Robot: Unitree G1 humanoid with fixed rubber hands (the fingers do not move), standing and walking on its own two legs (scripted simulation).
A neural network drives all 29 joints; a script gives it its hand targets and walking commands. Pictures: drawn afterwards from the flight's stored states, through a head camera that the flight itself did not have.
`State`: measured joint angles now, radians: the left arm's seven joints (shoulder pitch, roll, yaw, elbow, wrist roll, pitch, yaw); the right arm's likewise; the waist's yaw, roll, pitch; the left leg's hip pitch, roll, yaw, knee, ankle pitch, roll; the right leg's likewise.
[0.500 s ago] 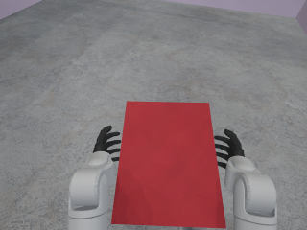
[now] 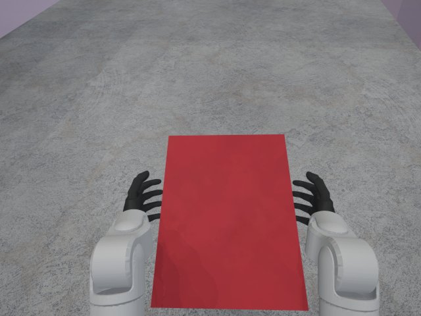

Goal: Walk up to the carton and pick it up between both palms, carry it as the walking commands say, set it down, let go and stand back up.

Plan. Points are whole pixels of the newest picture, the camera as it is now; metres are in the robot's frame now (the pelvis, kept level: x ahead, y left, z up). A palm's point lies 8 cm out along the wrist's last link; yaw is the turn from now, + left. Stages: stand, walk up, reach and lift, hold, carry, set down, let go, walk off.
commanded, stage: carry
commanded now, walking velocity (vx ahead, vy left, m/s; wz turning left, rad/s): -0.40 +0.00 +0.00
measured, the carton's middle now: (226, 220) +0.30 -0.01 +0.02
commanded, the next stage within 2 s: none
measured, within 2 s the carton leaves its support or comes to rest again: neither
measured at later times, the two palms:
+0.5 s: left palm out of the picture -0.01 +0.17 +0.11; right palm out of the picture -0.02 -0.13 +0.11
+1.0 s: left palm out of the picture -0.29 +0.19 +0.09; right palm out of the picture -0.28 -0.11 +0.09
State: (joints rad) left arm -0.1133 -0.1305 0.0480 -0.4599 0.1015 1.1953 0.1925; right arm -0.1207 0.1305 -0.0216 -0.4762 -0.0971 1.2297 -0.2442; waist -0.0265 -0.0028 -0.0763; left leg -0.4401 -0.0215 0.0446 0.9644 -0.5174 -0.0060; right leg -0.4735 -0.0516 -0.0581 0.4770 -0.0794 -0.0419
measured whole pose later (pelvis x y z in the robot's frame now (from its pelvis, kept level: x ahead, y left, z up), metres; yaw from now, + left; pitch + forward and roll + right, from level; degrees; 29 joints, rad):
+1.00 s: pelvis -0.55 +0.03 -0.01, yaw +1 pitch +5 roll +2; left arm -0.14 -0.13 0.05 -0.44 0.11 1.20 0.21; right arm -0.15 0.13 -0.04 -0.43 -0.11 1.23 -0.22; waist -0.01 -0.06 -0.09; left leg -0.23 -0.02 0.10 0.52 -0.40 0.01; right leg -0.55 -0.10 -0.10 0.43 0.03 -0.01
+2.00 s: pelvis -1.07 +0.06 +0.00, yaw +2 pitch +3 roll -2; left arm -0.10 -0.13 0.03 -0.46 0.10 1.22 0.21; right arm -0.09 0.13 -0.03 -0.43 -0.11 1.22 -0.19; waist 0.02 -0.03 -0.04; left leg -0.32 0.04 0.06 0.53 -0.27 0.04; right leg -0.71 0.02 0.00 1.14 -0.37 0.04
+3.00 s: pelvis -1.36 +0.06 +0.00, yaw +1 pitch +3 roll +0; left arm -0.10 -0.13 0.04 -0.37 0.11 1.23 0.21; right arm -0.11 0.13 -0.04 -0.37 -0.12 1.25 -0.21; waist 0.00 -0.01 -0.16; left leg -0.30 0.00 0.12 0.54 -0.29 0.04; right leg -0.41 -0.05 -0.11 0.49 -0.13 -0.01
